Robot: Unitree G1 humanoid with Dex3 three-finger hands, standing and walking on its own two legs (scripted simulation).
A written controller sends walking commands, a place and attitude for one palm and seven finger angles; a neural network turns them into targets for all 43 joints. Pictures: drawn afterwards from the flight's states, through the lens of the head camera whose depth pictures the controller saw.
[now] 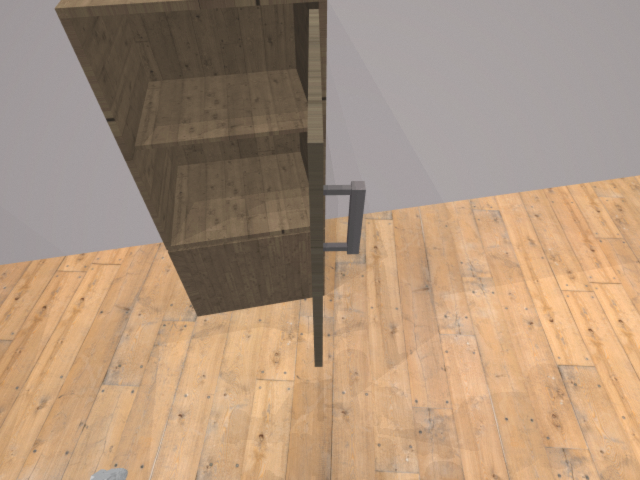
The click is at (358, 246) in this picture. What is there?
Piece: cupboard door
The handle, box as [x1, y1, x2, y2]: [323, 181, 365, 253]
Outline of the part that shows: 364,181 351,181 350,185 323,185 323,194 350,195 347,241 341,243 323,243 323,250 346,250 347,253 358,253 365,193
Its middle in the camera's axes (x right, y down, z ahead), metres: +0.03 -0.03 +0.58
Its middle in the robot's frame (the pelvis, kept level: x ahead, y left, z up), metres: +0.47 +0.00 +0.06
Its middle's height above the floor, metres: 0.83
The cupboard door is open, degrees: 80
